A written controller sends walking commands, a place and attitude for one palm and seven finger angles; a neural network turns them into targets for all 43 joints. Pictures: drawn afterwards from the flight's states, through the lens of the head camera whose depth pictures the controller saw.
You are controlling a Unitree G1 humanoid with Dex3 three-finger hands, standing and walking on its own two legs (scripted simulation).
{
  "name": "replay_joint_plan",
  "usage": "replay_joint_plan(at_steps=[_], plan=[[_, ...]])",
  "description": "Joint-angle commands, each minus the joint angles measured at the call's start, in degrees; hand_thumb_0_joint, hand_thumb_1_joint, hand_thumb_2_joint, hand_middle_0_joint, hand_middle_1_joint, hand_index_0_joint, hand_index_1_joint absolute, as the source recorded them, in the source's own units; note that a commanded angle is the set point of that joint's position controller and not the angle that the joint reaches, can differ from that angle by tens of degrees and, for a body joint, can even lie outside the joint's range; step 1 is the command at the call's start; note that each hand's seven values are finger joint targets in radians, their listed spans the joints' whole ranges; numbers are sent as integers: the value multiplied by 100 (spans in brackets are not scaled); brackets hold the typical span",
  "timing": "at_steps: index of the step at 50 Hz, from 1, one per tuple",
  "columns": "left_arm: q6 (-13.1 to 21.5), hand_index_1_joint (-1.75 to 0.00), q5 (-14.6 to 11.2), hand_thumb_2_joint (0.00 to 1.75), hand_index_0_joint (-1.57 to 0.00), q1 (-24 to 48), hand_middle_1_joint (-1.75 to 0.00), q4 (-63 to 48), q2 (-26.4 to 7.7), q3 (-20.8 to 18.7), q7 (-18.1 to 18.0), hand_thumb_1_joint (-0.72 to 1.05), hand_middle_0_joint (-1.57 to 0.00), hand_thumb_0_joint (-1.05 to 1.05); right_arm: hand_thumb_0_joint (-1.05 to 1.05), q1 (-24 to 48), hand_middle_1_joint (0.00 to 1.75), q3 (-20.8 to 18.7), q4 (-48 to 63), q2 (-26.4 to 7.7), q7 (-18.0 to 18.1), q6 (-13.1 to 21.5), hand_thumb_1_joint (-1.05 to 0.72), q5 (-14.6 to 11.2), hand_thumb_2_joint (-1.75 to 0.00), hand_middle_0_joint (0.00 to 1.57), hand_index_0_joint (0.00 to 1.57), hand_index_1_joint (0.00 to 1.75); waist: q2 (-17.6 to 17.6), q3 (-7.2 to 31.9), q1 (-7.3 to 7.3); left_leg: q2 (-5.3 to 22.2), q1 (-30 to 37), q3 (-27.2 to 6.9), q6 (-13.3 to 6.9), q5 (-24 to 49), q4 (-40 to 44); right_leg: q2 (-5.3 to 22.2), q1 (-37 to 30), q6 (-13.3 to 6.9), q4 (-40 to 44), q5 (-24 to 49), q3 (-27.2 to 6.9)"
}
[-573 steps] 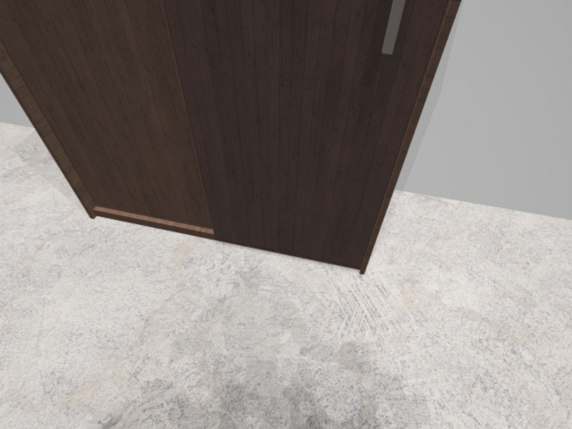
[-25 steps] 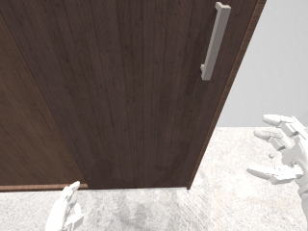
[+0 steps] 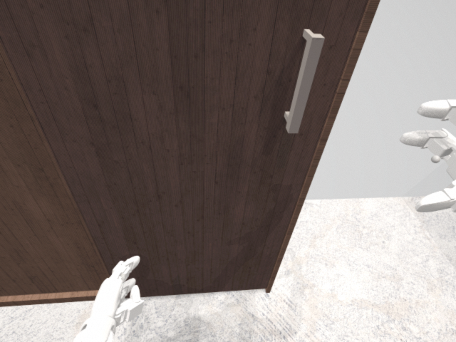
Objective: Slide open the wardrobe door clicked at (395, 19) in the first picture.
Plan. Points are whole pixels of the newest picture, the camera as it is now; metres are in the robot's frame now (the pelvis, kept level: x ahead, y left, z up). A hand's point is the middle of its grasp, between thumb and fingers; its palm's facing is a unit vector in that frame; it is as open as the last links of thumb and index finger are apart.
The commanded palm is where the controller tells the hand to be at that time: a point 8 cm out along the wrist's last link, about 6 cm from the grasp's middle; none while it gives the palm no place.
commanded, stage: raise the hand with hooked fingers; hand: right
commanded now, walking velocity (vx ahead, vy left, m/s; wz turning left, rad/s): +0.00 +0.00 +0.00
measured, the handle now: (299, 84) +0.51 -0.15 +0.25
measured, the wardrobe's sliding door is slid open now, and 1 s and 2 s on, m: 0.00 0.00 0.00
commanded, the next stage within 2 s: move the hooked fingers beside the handle in 0.54 s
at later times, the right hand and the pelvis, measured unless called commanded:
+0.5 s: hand (448, 156) +0.27 -0.28 +0.27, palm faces +0.11 +0.99 -0.09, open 14.0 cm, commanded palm +0.23 -0.32 +0.28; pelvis -0.02 +0.00 +0.00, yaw +1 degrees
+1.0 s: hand (410, 141) +0.31 -0.26 +0.26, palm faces +0.01 +1.00 -0.08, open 14.0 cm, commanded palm +0.28 -0.30 +0.27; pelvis -0.01 +0.00 +0.00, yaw +0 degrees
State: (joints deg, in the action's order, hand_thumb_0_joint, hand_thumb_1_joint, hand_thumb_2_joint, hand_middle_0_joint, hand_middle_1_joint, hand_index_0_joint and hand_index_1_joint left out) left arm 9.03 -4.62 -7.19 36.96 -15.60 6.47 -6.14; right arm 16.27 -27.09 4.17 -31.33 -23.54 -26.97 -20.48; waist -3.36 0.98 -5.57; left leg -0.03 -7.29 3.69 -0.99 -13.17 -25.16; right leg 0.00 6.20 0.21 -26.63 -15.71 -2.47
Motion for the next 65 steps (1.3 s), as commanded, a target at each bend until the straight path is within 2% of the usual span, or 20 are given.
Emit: replay_joint_plan(at_steps=[1,2,5,8,13,17,21,25,31,32,36,37,40,44,48,51,52,56,59,65], plan=[[176,-30,-90,90,-20,1092,-30,-935,-771,-318,-34,90,-20,0,0,2461,120,-601,293,-1958,-80,-77,50,44,-30,30,30,120,-111,918,84,1,291,-127,-41,1022,369,-94,71,-175,447,1431,17],[142,-30,-97,90,-20,1134,-30,-942,-808,-338,-16,90,-20,0,0,2492,120,-655,109,-2062,-96,-201,50,74,-30,30,30,120,-11,917,58,43,315,-213,-56,955,414,-81,128,-189,410,1391,27],[25,-30,-175,90,-20,1106,-30,-1007,-819,-325,63,90,-20,0,0,2131,120,-206,-376,-1622,-257,-521,50,111,-30,30,30,120,165,629,119,23,50,-200,-29,609,446,-86,274,-185,465,1088,-7],[-15,-30,-204,90,-20,1166,-30,-1160,-842,-350,111,90,-20,0,0,2107,120,-142,91,-1618,-334,-455,50,84,-30,30,30,120,145,848,127,39,48,-241,-26,473,426,-79,154,-176,432,1019,-14],[95,-30,-95,90,-20,1224,-30,-1282,-783,-363,45,90,-20,0,0,2450,120,-853,1192,-2184,-101,118,50,-98,-30,30,30,120,41,1361,39,9,278,-281,-59,323,427,-98,-46,-186,414,1057,-37],[163,-30,-38,90,-20,1161,-30,-1204,-769,-381,9,90,-20,0,0,2356,120,-1209,1323,-2384,229,296,50,-50,-30,30,30,120,-299,1337,-32,4,384,-275,-106,385,425,-86,7,-178,411,1119,57],[147,-30,-114,90,-20,1131,-30,-1069,-743,-328,-11,90,-20,0,0,2442,120,-469,647,-1753,245,-117,50,140,-30,30,30,120,-655,742,123,-2,41,-219,-83,90,476,-96,175,-133,533,700,86],[136,-30,-181,90,-20,1154,-30,-1051,-811,-335,-8,90,-20,0,0,2434,120,-60,343,-1555,-34,-403,50,190,-30,30,30,120,-117,611,219,-17,-122,-256,-27,52,521,-82,186,-183,498,612,21],[144,-30,-109,90,-20,1183,-30,-1122,-795,-336,-4,90,-20,0,0,2444,120,-616,551,-1971,-217,-95,50,-52,-30,30,30,120,333,1084,123,-6,93,-297,-20,281,457,-97,81,-221,362,913,-47],[127,-30,-101,90,-20,1191,-30,-1134,-811,-350,21,90,-20,0,0,2360,120,-787,625,-2143,-167,-48,50,-68,-30,30,30,120,151,1125,65,35,200,-383,-51,281,474,-76,117,-198,314,973,-18],[144,-30,-104,90,-20,1103,-30,-1027,-775,-350,4,90,-20,0,0,2864,120,-465,157,-1848,21,-43,50,48,-30,30,30,120,-45,935,195,12,-57,-266,-51,180,447,-81,147,-169,369,813,4],[143,-30,-115,90,-20,1147,-30,-1025,-787,-366,8,90,-20,0,0,2854,120,-390,155,-1813,59,-71,50,84,-30,30,30,120,-171,867,188,64,-54,-402,-70,140,487,-62,213,-155,282,817,38],[117,-30,-123,90,-20,1084,-30,-1033,-795,-363,-3,90,-20,0,0,3116,120,-259,10,-1858,92,-135,50,253,-30,30,30,120,-328,975,216,53,-42,-309,-88,209,429,-82,178,-158,352,824,15],[181,-30,-125,90,-20,1077,-30,-1057,-760,-357,-37,90,-20,0,0,3641,120,159,230,-1552,44,80,50,275,-30,30,30,120,-377,1209,320,15,-29,-268,-96,461,365,-82,-97,-153,350,966,-39],[194,-30,-90,90,-20,981,-30,-1013,-775,-371,-46,90,-20,0,0,3722,120,-39,108,-1672,24,272,50,186,-30,30,30,120,-31,1416,278,-19,123,-191,-92,767,323,-81,-153,-169,362,1211,-51],[153,-30,-86,90,-20,961,-30,-1031,-767,-383,-10,90,-20,0,0,3411,120,-158,-181,-1641,103,134,50,190,-30,30,30,120,-6,1437,152,-20,212,-136,-108,992,238,-93,-55,-150,384,1388,-39],[112,-30,-65,90,-20,930,-30,-996,-820,-419,10,90,-20,0,0,3066,120,-481,-384,-1933,175,56,50,218,-30,30,30,120,70,1460,71,-2,330,-156,-120,1104,238,-86,48,-171,323,1494,24],[-13,-30,-106,90,-20,884,-30,-1042,-779,-417,58,90,-20,0,0,3117,120,-117,-572,-1581,256,-217,50,358,-30,30,30,120,108,1212,172,-2,163,-115,-87,1226,188,-61,183,-155,345,1537,67],[-7,-30,-113,90,-20,888,-30,-1082,-761,-437,57,90,-20,0,0,3529,120,38,-178,-1514,306,-96,50,398,-30,30,30,120,-105,1383,255,-11,136,-163,-96,1327,176,-48,-24,-155,289,1641,83],[56,-30,-82,90,-20,741,-30,-934,-791,-450,-62,90,-20,0,0,4219,120,103,-311,-1512,338,303,50,339,-30,30,30,120,47,1462,386,-51,52,-160,-91,1230,214,-54,-147,-159,288,1536,31]])
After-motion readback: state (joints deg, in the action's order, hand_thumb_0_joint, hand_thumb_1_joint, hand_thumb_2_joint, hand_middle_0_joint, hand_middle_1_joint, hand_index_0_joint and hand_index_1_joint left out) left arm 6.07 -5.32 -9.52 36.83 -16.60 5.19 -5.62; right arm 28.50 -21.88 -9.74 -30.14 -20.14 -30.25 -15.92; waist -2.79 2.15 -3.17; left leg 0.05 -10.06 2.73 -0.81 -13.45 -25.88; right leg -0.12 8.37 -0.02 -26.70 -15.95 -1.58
